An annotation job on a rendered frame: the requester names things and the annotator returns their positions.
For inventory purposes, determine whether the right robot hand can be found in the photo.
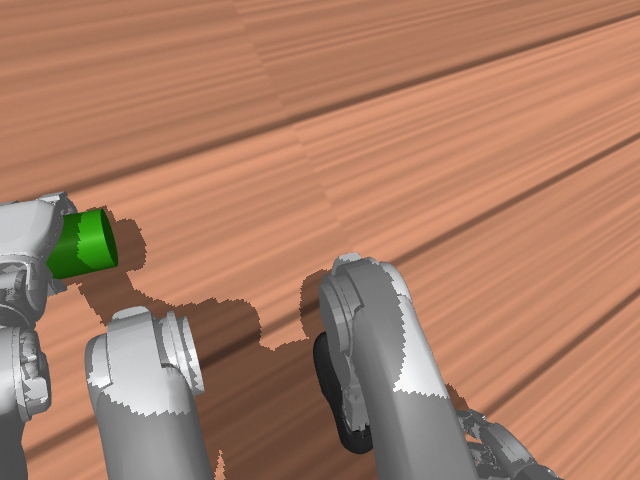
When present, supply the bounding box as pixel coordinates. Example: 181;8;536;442
455;409;539;480

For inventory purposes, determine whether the left robot arm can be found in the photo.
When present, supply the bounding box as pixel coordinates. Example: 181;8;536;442
0;255;52;480

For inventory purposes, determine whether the left robot hand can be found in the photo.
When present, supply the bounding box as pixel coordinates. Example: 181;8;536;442
0;191;78;297

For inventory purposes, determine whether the right robot arm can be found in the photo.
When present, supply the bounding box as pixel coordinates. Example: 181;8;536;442
514;464;564;480

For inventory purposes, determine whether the right robot foot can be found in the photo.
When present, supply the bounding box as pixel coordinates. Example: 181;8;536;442
313;331;373;454

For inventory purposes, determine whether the bottle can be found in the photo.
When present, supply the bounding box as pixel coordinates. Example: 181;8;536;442
46;209;118;279

